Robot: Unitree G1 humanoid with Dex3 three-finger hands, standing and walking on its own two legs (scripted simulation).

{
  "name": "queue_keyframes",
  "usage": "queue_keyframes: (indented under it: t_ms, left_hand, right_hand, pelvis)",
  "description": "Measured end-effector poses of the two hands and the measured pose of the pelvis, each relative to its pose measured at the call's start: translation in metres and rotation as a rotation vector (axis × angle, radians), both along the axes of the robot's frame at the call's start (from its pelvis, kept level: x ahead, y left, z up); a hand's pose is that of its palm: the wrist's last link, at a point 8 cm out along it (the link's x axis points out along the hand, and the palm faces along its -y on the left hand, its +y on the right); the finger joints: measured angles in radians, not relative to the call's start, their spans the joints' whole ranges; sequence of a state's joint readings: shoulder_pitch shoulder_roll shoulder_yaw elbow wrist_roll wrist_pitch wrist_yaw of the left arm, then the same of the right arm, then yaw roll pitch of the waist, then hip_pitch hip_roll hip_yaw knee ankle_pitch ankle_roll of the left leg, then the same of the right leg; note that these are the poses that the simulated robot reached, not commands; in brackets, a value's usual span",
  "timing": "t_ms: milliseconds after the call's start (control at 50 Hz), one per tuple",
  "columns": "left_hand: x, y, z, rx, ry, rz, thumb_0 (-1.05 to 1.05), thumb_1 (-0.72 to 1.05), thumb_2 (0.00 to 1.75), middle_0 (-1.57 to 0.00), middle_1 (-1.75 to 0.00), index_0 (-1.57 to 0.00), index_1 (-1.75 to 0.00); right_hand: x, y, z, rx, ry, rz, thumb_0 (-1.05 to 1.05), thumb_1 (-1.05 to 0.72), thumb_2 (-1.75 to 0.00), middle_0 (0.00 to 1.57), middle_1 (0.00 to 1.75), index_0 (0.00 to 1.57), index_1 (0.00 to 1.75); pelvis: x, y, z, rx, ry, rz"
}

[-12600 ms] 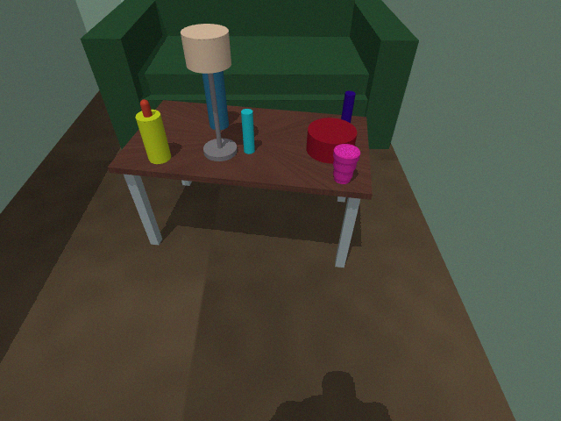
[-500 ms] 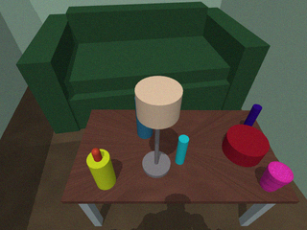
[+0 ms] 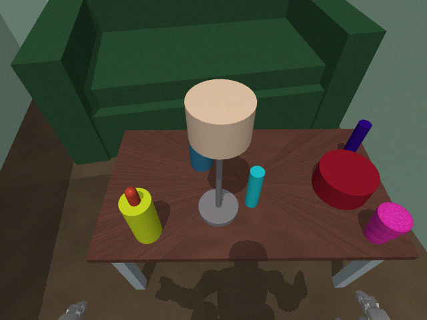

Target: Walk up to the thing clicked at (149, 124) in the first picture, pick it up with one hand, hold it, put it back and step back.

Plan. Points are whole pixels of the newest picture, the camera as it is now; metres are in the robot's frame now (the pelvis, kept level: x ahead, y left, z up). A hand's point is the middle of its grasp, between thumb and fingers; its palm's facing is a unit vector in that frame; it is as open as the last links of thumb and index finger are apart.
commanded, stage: go down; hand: left
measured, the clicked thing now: (140, 212) +0.44 +0.22 -0.18
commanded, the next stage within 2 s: none
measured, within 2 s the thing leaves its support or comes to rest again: neither
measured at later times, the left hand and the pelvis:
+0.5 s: hand out of the picture +0.17 +0.27 -0.13, palm faces +0.07 -0.93 -0.35, open 17.2 cm; pelvis +0.02 +0.00 -0.02, yaw +1 degrees
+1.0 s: hand out of the picture +0.18 +0.28 -0.12, palm faces +0.10 -0.94 -0.33, open 17.4 cm; pelvis +0.03 +0.00 -0.03, yaw +1 degrees
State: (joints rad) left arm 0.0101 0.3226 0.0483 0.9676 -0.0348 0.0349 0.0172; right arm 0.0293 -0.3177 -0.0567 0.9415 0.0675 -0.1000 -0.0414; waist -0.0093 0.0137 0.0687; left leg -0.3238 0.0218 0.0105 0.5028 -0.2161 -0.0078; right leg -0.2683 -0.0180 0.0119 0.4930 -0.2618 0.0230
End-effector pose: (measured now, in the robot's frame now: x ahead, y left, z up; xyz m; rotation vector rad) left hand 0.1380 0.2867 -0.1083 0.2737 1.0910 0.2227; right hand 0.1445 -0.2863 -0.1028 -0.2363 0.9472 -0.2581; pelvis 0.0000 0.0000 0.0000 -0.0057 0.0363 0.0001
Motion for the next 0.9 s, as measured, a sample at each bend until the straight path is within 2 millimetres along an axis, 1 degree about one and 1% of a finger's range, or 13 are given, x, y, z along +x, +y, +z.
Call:
queue_keyframes:
  t_ms: [60,120,160,220,320,380,440,540,640,740,900]
  left_hand:
    - [0.017,0.004,0.003,0.003,-0.023,-0.001,0.01,0.51,0.51,-0.08,-0.1,-0.07,-0.11]
    - [0.022,0.008,0.009,0.003,-0.015,0.006,0.01,0.34,0.38,-0.07,-0.08,-0.07,-0.08]
    - [0.02,0.011,0.01,0.0,0.007,0.009,0.0,0.23,0.31,-0.07,-0.07,-0.07,-0.07]
    - [0.015,0.013,0.008,-0.009,0.045,0.018,0.0,0.06,0.23,-0.08,-0.06,-0.07,-0.06]
    - [0.007,0.017,0.005,-0.01,0.066,0.024,0.0,-0.21,0.14,-0.08,-0.06,-0.08,-0.06]
    - [0.009,0.021,0.006,0.006,0.047,0.023,0.0,-0.34,0.11,-0.09,-0.07,-0.08,-0.07]
    - [0.014,0.024,0.008,0.022,0.017,0.025,0.0,-0.44,0.09,-0.09,-0.07,-0.08,-0.07]
    - [0.023,0.027,0.013,0.021,-0.018,0.034,0.0,-0.53,0.06,-0.09,-0.07,-0.08,-0.07]
    - [0.026,0.028,0.016,0.001,-0.019,0.035,0.0,-0.56,0.05,-0.1,-0.07,-0.09,-0.07]
    - [0.028,0.029,0.017,-0.011,-0.025,0.027,-0.01,-0.57,0.04,-0.1,-0.06,-0.09,-0.06]
    - [0.027,0.035,0.022,0.006,-0.037,0.026,-0.01,-0.55,0.04,-0.09,-0.06,-0.09,-0.06]
  right_hand:
    - [0.017,0.002,0.004,0.003,-0.076,0.009,0.01,-0.48,-0.51,0.08,0.11,0.09,0.12]
    - [0.021,0.003,0.011,0.005,-0.119,0.013,0.01,-0.3,-0.38,0.07,0.09,0.08,0.09]
    - [0.02,0.003,0.012,0.01,-0.122,0.013,0.01,-0.18,-0.31,0.06,0.08,0.07,0.08]
    - [0.016,0.003,0.008,0.019,-0.108,0.007,0.0,-0.02,-0.23,0.06,0.06,0.06,0.07]
    - [0.005,0.005,0.0,0.016,-0.065,0.007,0.0,0.21,-0.15,0.06,0.06,0.06,0.06]
    - [0.004,0.004,-0.002,-0.003,-0.067,0.006,0.0,0.31,-0.11,0.06,0.05,0.06,0.06]
    - [0.009,0.005,-0.002,-0.02,-0.087,0.008,0.0,0.38,-0.09,0.06,0.05,0.06,0.06]
    - [0.024,0.007,0.003,-0.034,-0.151,0.012,-0.01,0.45,-0.07,0.06,0.05,0.06,0.05]
    - [0.036,0.013,0.007,-0.029,-0.201,0.023,-0.01,0.49,-0.06,0.06,0.05,0.06,0.05]
    - [0.035,0.017,0.005,-0.018,-0.197,0.026,-0.01,0.51,-0.05,0.06,0.05,0.06,0.05]
    - [0.029,0.015,0.005,-0.029,-0.202,0.022,-0.01,0.53,-0.05,0.06,0.05,0.06,0.05]
  pelvis:
    - [-0.001,0.0,-0.004,-0.002,0.037,0.004]
    - [0.003,0.0,-0.006,0.001,0.049,0.007]
    - [0.006,0.0,-0.006,0.002,0.057,0.007]
    - [0.009,0.0,-0.009,0.002,0.072,0.008]
    - [0.012,0.0,-0.013,0.0,0.088,0.011]
    - [0.014,0.0,-0.016,0.0,0.096,0.011]
    - [0.016,0.0,-0.019,-0.001,0.104,0.012]
    - [0.022,0.001,-0.021,-0.002,0.111,0.013]
    - [0.028,0.002,-0.024,-0.003,0.118,0.016]
    - [0.031,0.002,-0.027,-0.004,0.125,0.019]
    - [0.029,0.002,-0.032,-0.006,0.135,0.019]
